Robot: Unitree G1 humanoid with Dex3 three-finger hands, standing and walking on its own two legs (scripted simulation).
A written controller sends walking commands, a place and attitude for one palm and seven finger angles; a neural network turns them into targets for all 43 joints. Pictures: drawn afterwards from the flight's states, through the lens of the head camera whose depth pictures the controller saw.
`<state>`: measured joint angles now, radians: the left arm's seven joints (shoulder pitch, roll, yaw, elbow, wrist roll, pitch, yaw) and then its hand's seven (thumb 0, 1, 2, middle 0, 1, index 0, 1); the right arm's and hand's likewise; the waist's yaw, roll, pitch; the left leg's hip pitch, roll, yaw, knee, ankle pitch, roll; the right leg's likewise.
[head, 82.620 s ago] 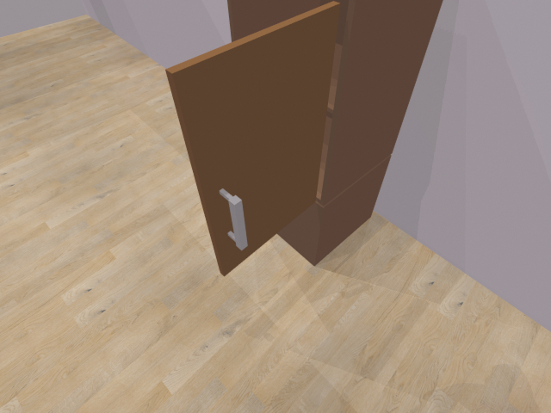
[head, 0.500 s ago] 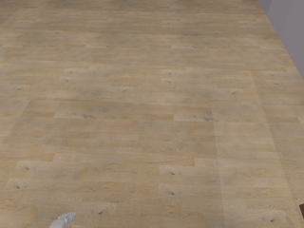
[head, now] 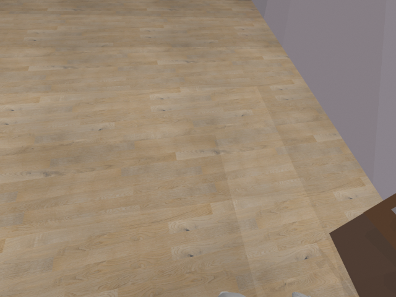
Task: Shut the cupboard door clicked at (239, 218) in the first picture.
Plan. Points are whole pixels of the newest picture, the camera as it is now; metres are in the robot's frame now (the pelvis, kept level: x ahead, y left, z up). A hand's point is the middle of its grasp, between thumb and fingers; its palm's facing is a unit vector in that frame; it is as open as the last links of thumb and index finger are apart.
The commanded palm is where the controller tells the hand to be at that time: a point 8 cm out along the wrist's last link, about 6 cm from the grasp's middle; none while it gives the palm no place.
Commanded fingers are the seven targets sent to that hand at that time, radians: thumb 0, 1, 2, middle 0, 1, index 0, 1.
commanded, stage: turn to face it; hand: left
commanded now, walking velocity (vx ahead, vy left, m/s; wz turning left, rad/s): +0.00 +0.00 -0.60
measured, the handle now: out of the picture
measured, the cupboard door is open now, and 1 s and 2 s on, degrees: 15 15 15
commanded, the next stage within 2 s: take the last steps up to it in 1.70 s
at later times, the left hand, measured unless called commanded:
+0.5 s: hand (146, 286) +0.16 +0.12 -0.14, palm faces -0.28 -0.92 -0.27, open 7.4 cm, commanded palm none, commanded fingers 0.00 0.90 0.90 -0.20 -0.30 -0.20 -0.30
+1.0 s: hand (155, 256) +0.22 +0.11 -0.16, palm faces -0.52 -0.83 -0.22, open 7.4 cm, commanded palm none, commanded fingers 0.00 0.90 0.90 -0.20 -0.30 -0.20 -0.30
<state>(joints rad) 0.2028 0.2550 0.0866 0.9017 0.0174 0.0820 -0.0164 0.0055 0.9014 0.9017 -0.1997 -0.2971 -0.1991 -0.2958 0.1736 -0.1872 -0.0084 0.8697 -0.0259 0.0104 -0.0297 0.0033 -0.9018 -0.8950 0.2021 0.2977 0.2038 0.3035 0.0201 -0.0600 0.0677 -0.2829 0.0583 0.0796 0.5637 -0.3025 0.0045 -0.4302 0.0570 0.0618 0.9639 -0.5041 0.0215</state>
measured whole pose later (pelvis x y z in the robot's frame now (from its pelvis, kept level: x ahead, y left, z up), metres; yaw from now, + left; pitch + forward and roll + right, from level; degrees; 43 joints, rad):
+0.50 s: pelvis +0.00 -0.05 +0.00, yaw -17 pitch +1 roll +1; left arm 0.18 0.21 0.05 0.87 0.01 0.04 -0.01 0.00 0.90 0.90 -0.20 -0.30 -0.20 -0.30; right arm 0.19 -0.27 -0.06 0.92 -0.02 0.07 -0.02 0.01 -0.90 -0.90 0.20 0.30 0.20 0.30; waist -0.01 0.03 0.08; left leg -0.50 0.09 0.04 1.11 -0.38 -0.09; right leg -0.27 0.03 0.00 0.50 -0.25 -0.05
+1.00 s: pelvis +0.04 -0.03 +0.01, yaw -35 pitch +1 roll -2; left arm 0.18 0.28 0.09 0.90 0.02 0.09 -0.04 0.01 0.90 0.90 -0.20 -0.30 -0.20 -0.30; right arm 0.21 -0.19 -0.01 0.88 -0.03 0.02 -0.03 0.00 -0.90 -0.89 0.20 0.30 0.21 0.30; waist 0.02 -0.02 0.09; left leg -0.20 0.12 0.17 0.48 -0.29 -0.01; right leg -0.46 -0.02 -0.02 1.02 -0.44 0.06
